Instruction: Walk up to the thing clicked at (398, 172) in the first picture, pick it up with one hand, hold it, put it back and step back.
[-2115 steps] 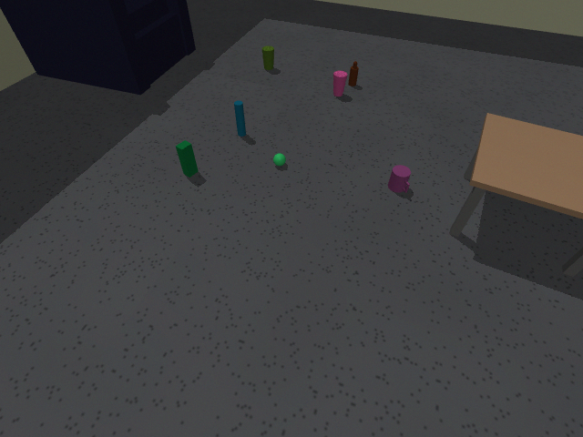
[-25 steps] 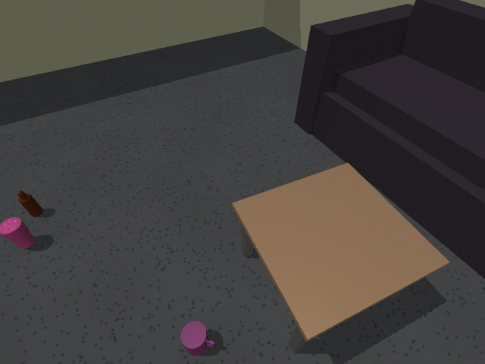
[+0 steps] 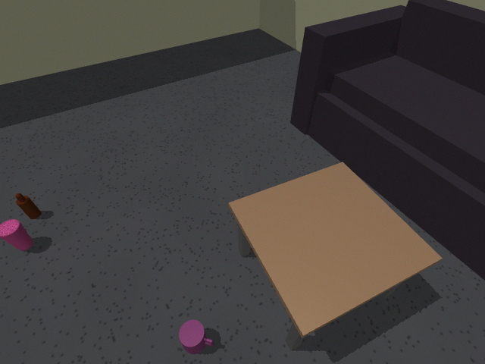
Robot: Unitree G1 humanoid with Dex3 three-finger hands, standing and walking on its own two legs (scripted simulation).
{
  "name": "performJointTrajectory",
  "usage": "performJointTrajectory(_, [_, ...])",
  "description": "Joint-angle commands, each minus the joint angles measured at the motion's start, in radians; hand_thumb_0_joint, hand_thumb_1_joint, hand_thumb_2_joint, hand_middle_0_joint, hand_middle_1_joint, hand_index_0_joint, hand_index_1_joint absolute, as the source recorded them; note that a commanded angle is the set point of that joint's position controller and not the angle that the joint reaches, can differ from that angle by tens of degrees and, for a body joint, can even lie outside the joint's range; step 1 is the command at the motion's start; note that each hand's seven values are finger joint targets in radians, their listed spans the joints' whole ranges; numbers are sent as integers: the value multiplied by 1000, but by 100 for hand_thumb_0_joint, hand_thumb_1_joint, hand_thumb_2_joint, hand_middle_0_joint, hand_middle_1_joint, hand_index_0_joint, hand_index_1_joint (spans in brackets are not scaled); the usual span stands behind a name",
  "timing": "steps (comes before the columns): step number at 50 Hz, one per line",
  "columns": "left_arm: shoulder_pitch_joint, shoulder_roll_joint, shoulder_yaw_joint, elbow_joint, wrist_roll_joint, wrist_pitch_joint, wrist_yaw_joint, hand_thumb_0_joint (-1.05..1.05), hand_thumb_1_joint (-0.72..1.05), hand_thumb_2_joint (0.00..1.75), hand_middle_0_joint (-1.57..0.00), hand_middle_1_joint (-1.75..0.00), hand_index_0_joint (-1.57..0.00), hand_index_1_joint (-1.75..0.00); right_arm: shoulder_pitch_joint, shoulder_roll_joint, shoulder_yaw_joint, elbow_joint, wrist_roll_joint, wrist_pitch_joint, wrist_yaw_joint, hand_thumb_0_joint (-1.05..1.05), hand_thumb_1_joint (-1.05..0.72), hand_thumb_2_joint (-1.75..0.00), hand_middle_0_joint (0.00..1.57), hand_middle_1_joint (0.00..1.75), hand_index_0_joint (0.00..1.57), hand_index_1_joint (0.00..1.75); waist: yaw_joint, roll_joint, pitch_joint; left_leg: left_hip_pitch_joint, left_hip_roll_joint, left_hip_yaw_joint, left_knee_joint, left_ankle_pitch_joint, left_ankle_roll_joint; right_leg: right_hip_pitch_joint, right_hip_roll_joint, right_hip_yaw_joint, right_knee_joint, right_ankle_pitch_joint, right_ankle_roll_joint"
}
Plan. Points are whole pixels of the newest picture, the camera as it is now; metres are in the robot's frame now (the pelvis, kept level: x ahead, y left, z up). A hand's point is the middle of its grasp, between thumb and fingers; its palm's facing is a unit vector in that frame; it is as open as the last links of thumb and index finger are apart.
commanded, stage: stand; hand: left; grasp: from above
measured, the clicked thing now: (197, 338) +0.35 +0.17 -0.73
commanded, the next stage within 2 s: step back in 1.34 s
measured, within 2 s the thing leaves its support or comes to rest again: neither
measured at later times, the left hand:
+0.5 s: hand out of the picture +0.07 +0.24 -0.16, palm faces +0.02 -0.95 -0.32, open 7.4 cm
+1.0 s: hand out of the picture +0.10 +0.24 -0.16, palm faces +0.00 -0.94 -0.33, open 7.4 cm
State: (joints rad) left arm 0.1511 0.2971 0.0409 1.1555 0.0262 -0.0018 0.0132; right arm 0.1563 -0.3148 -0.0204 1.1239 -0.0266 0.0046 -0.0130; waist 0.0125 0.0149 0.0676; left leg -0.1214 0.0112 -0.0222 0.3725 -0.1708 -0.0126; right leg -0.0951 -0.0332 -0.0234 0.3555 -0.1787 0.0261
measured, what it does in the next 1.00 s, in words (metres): stands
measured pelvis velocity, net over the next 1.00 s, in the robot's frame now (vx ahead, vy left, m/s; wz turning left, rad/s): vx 0.02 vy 0.00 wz -0.01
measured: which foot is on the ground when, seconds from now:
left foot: down 0.00-1.00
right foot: down 0.00-1.00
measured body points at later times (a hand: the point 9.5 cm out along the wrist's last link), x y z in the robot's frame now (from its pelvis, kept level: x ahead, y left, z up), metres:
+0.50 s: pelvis +0.01 +0.00 +0.00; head +0.02 -0.01 +0.45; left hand +0.07 +0.29 -0.14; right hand +0.08 -0.29 -0.14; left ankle +0.03 +0.13 -0.75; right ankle +0.01 -0.14 -0.75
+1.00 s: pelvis +0.02 +0.00 +0.00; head +0.03 -0.01 +0.45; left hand +0.10 +0.29 -0.13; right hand +0.10 -0.30 -0.14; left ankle +0.03 +0.13 -0.75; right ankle +0.01 -0.14 -0.75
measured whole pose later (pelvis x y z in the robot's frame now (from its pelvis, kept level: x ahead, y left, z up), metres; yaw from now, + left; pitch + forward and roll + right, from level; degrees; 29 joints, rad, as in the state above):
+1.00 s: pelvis +0.02 +0.00 +0.00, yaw -1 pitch -3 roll +0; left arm 0.10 0.32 0.03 1.15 0.01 -0.01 0.00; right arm 0.11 -0.34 0.00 1.13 -0.02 -0.01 -0.01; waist 0.01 0.01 0.07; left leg -0.11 0.01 -0.01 0.34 -0.18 -0.02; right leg -0.09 -0.03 -0.02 0.33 -0.19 0.02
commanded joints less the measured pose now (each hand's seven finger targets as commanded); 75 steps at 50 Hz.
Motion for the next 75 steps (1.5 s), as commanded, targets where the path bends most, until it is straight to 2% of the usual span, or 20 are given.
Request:
performJointTrajectory(1, [-21,195,29,-45,-2,-14,13,0,90,90,-20,-30,-20,-30,-54,-194,-34,-56,6,-28,-11,0,-90,-90,20,30,20,30,2,-4,-16,-50,98,-100,-105,-77,37,-14,-81,83,-81,-35,-32])
performJointTrajectory(21, [-50,197,22,-41,-10,-19,8,0,90,90,-20,-30,-20,-30,-47,-183,-15,-40,8,-30,-9,0,-90,-90,20,30,20,30,-11,-23,-50,-7,103,-75,-85,67,36,-4,-88,85,-85,55,-33])
performJointTrajectory(23, [-47,205,25,-43,-9,-18,7,0,90,90,-20,-30,-20,-30,-51,-205,-19,-39,9,-31,-10,0,-90,-90,20,30,20,30,-9,-5,-47,-18,105,-79,-90,55,37,9,-91,86,-84,67,-33])
performJointTrajectory(26, [-51,202,24,-42,-11,-19,7,0,90,90,-20,-30,-20,-30,-54,-192,-17,-42,9,-33,-10,0,-90,-90,20,30,20,30,-11,-23,-62,0,109,-75,-86,98,37,10,-92,84,-75,83,-35])
performJointTrajectory(27, [-45,205,24,-44,-11,-20,5,0,90,90,-20,-30,-20,-30,-60,-206,-18,-42,9,-34,-10,0,-90,-90,20,30,20,30,-4,-11,-58,1,109,-77,-85,99,37,5,-89,85,-81,84,-32])
performJointTrajectory(32, [-57,209,26,-48,-10,-20,6,0,90,90,-20,-30,-20,-30,-66,-211,-20,-44,11,-36,-11,0,-90,-90,20,30,20,30,-9,-12,-82,18,115,-74,-76,136,39,19,-96,85,-71,120,-34])
performJointTrajectory(37, [-67,215,23,-51,-11,-21,4,0,90,90,-20,-30,-20,-30,-70,-213,-19,-41,11,-34,-9,0,-90,-90,20,30,20,30,-9,-14,-64,3,111,-75,-86,107,32,9,-93,84,-85,86,-31])
performJointTrajectory(39, [-74,218,24,-57,-10,-22,4,0,90,90,-20,-30,-20,-30,-76,-214,-20,-44,11,-35,-9,0,-90,-90,20,30,20,30,-11,-14,-77,15,112,-73,-80,137,31,11,-94,82,-79,109,-33])
performJointTrajectory(41, [-75,217,22,-54,-11,-21,3,0,90,90,-20,-30,-20,-30,-80,-214,-18,-43,11,-35,-8,0,-90,-90,20,30,20,30,-11,-12,-63,3,111,-73,-88,103,29,8,-93,82,-81,84,-33])
performJointTrajectory(48, [-80,224,21,-63,-14,-25,3,0,90,90,-20,-30,-20,-30,-81,-224,-21,-45,12,-37,-6,0,-90,-90,20,30,20,30,-12,-18,-99,33,118,-68,-73,183,35,27,-98,80,-72,159,-36])
performJointTrajectory(51, [-80,228,22,-62,-14,-25,4,0,90,90,-20,-30,-20,-30,-79,-227,-20,-44,11,-35,-6,0,-90,-90,20,30,20,30,-12,-19,-104,31,119,-65,-73,180,37,37,-104,84,-70,178,-35])
performJointTrajectory(53, [-80,233,22,-61,-15,-26,3,0,90,90,-20,-30,-20,-30,-78,-226,-19,-45,12,-37,-5,0,-90,-90,20,30,20,30,-13,-22,-96,34,118,-67,-78,193,35,34,-102,81,-69,182,-34])
performJointTrajectory(58, [-81,232,21,-63,-13,-23,2,0,90,90,-20,-30,-20,-30,-87,-225,-18,-47,11,-33,-4,0,-90,-90,20,30,20,30,-11,-15,-71,16,115,-67,-89,125,32,12,-98,83,-83,120,-34])
performJointTrajectory(66, [-80,235,18,-70,-15,-26,0,0,90,90,-20,-30,-20,-30,-89,-232,-19,-50,13,-38,-3,0,-90,-90,20,30,20,30,-10,-9,-99,38,123,-67,-79,176,32,29,-101,84,-74,162,-38])
performJointTrajectory(67, [-84,319,56,-96,-33,-18,6,0,90,90,-20,-30,-20,-30,-121,-291,-42,-69,21,-17,4,0,-90,-90,20,30,20,30,-11,-31,-10,-20,106,-71,19,322,54,-57,-87,91,10,328,-44])
performJointTrajectory(68, [-74,309,58,-107,-38,-15,12,0,90,90,-20,-30,-20,-30,-102,-267,-41,-79,30,-9,4,0,-90,-90,20,30,20,30,-15,-34,-20,-34,101,-61,48,352,56,-55,-84,79,31,356,-52])
performJointTrajectory(70, [-65,300,60,-132,-37,-12,15,0,90,90,-20,-30,-20,-30,-84,-261,-45,-94,34,-1,6,0,-90,-90,20,30,20,30,-20,-34,-72,-21,96,-50,85,350,62,-40,-90,84,56,366,-74])
performJointTrajectory(71, [-75,301,60,-153,-35,-9,15,0,90,90,-20,-30,-20,-30,-78,-273,-51,-105,34,4,8,0,-90,-90,20,30,20,30,-27,-37,-108,-32,97,-47,101,351,77,-32,-87,89,90,354,-82])
performJointTrajectory(72, [-86,290,58,-166,-34,-3,14,0,90,90,-20,-30,-20,-30,-78,-278,-59,-111,33,8,9,0,-90,-90,20,30,20,30,-33,-20,-124,-47,102,-52,98,317,88,-42,-79,88,114,293,-88])
performJointTrajectory(75, [-84,283,54,-199,-27,9,11,0,90,90,-20,-30,-20,-30,-85,-291,-70,-140,32,17,13,0,-90,-90,20,30,20,30,-31,9,-153,-51,121,-80,108,267,122,-94,-57,92,173,180,-95])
